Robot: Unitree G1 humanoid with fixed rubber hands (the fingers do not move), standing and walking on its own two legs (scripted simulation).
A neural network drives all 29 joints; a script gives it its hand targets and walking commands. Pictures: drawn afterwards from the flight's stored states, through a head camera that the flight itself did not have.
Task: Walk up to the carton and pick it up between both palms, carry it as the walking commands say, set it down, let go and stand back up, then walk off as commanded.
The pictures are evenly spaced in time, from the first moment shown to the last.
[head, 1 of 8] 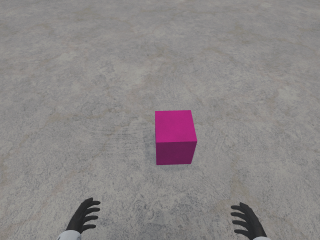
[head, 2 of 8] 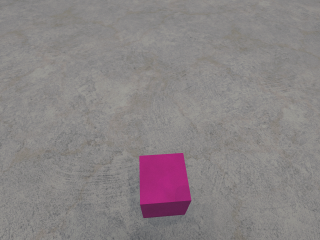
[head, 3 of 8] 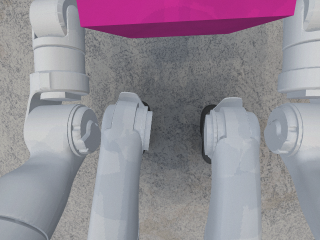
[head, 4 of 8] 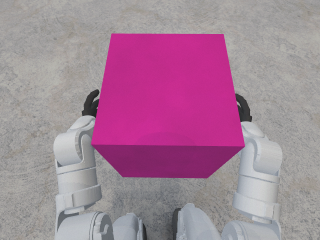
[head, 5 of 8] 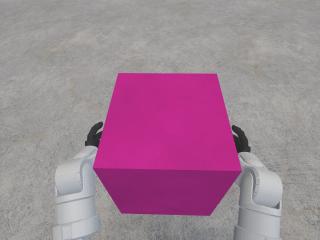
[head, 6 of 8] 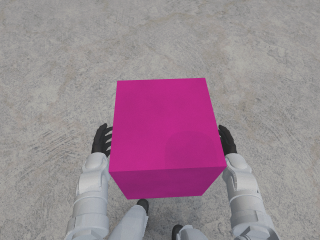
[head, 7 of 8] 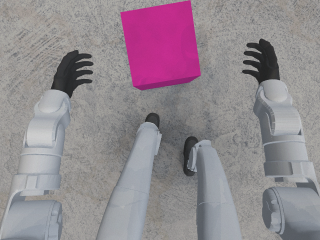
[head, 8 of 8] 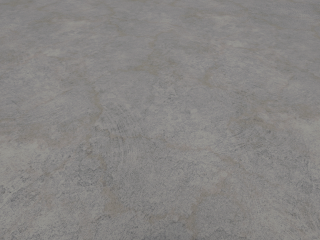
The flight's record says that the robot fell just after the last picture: no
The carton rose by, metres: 0.69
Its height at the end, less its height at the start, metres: +0.00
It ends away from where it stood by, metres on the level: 3.36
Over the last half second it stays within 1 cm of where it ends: yes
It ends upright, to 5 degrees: yes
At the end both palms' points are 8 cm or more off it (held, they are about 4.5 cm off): yes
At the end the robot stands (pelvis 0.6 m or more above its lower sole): yes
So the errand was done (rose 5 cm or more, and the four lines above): yes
